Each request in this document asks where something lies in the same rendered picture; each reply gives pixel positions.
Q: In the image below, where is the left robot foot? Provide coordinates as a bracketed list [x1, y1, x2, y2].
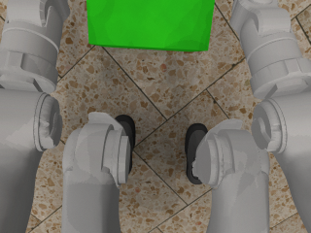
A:
[115, 115, 136, 175]

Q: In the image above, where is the carton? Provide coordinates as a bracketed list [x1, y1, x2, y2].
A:
[86, 0, 215, 52]

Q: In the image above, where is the left robot upper arm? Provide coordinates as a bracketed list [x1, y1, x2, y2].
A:
[0, 88, 63, 233]

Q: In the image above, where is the right robot shin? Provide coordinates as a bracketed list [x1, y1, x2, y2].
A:
[191, 118, 270, 183]

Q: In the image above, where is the right robot forearm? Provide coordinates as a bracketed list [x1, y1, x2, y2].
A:
[229, 0, 311, 100]

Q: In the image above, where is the right robot upper arm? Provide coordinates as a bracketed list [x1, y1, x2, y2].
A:
[251, 91, 311, 233]

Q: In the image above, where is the left robot forearm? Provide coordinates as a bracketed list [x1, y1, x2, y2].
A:
[0, 0, 71, 94]

